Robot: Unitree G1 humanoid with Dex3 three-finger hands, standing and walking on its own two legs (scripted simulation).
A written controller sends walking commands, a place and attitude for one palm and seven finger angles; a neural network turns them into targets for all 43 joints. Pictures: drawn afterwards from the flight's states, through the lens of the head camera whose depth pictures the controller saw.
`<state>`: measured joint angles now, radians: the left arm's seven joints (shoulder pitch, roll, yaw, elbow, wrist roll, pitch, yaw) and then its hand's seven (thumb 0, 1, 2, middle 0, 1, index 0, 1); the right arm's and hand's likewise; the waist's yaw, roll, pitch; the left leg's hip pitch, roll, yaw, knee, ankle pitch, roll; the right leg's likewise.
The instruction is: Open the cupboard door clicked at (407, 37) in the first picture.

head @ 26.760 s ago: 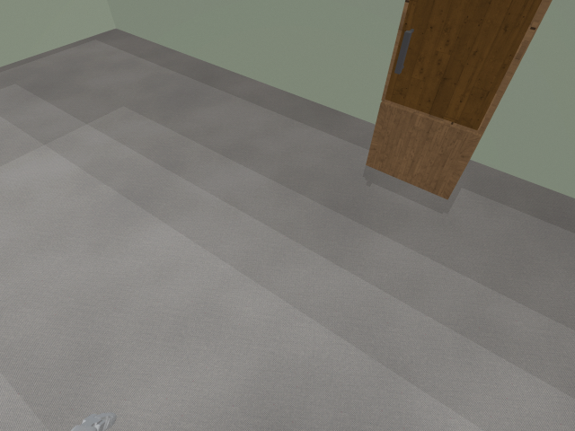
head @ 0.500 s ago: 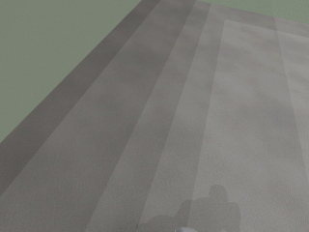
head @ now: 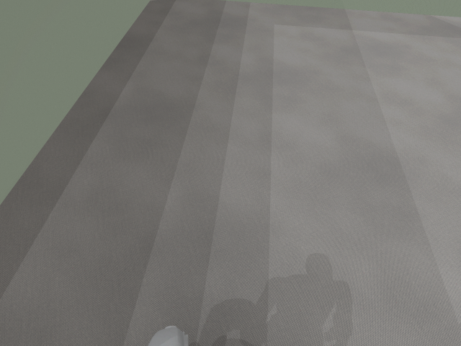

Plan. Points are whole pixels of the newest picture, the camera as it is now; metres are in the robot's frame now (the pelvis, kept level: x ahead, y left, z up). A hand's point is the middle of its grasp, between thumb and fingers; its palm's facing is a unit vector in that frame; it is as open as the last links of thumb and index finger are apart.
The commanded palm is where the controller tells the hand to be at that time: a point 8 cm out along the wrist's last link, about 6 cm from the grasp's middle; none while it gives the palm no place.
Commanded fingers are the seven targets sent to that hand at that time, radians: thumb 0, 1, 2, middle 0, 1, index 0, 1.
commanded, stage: turn to face it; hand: left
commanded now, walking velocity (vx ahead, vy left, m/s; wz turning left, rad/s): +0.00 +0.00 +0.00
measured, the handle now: out of the picture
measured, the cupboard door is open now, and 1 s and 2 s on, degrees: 45 45 45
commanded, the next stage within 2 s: none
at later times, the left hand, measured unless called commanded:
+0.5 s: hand (123, 326) +0.18 +0.22 -0.17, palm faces +0.26 -0.94 -0.22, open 7.3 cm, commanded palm none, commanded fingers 0.00 0.90 0.90 -0.20 -0.30 -0.20 -0.30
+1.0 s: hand out of the picture +0.13 +0.18 -0.20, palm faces +0.54 -0.81 -0.24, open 7.3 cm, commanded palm none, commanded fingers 0.00 0.90 0.90 -0.20 -0.30 -0.20 -0.30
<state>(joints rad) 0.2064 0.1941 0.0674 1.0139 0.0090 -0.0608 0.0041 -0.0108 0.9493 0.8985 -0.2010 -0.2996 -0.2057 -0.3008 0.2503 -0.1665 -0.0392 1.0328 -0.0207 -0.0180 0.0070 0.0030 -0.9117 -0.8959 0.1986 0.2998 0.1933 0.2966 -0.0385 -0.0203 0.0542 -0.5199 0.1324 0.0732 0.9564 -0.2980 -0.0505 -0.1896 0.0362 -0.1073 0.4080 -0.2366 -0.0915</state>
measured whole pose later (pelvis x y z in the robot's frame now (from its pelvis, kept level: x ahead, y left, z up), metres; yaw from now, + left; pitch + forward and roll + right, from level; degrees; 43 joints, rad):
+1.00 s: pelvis +0.19 -0.03 -0.02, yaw +33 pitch +2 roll +2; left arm 0.20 0.26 0.06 0.91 0.01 0.06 0.01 0.01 0.91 0.90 -0.20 -0.30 -0.21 -0.30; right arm 0.12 -0.25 -0.05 0.87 -0.02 0.03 0.02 0.00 -0.91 -0.90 0.20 0.30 0.19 0.30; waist -0.01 -0.08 0.11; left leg -0.36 0.01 0.05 0.64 -0.31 0.00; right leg -0.40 -0.12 -0.09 1.02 -0.57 0.07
